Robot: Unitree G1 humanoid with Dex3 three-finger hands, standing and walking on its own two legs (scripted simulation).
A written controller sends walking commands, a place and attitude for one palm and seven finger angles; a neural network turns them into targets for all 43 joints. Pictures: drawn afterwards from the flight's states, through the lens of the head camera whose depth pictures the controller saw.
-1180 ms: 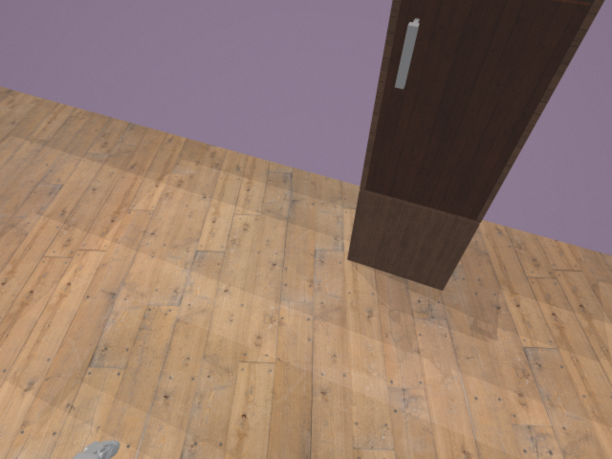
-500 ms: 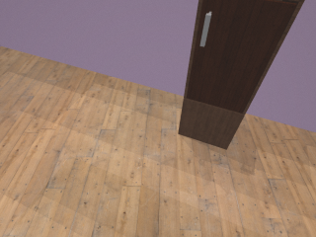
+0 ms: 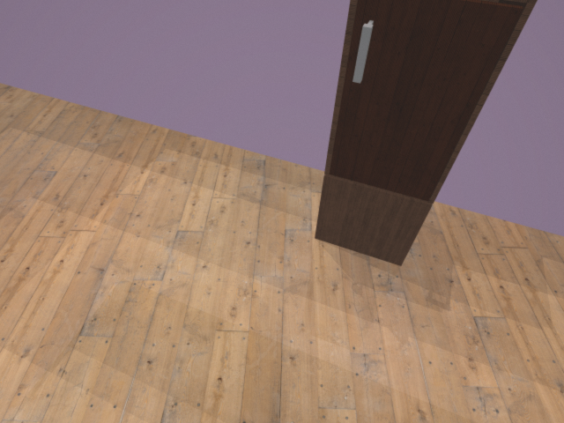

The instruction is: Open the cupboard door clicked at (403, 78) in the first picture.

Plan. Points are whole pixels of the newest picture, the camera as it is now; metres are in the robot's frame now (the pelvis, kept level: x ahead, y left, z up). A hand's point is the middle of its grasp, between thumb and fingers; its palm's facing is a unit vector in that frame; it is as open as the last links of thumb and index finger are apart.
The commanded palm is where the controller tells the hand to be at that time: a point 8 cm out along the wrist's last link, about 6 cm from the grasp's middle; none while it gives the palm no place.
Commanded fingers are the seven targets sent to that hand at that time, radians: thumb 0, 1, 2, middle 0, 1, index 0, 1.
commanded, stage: look at it before walking up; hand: left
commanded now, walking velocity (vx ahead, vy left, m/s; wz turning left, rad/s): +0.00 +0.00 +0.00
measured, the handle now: (364, 51) +0.95 -0.16 +0.10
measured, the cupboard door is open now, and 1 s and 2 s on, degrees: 0 0 0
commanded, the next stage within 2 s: turn to face it in 0.26 s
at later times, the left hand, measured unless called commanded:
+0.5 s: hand out of the picture +0.08 +0.25 -0.16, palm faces -0.03 -0.94 -0.34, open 7.4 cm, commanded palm none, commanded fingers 0.00 0.90 0.90 -0.20 -0.30 -0.20 -0.30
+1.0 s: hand out of the picture +0.05 +0.20 -0.19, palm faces -0.14 -0.97 -0.21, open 7.4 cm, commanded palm none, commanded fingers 0.00 0.90 0.90 -0.20 -0.30 -0.20 -0.30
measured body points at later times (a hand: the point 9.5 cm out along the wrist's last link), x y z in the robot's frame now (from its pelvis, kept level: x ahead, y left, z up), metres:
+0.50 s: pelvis +0.00 +0.00 +0.00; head +0.01 +0.00 +0.45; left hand +0.08 +0.30 -0.13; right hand +0.09 -0.29 -0.13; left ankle +0.00 +0.12 -0.75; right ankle +0.00 -0.12 -0.75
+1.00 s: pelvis -0.03 +0.02 -0.01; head +0.01 +0.02 +0.43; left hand +0.05 +0.25 -0.17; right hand +0.00 -0.25 -0.15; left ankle -0.03 +0.14 -0.74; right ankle +0.00 -0.12 -0.75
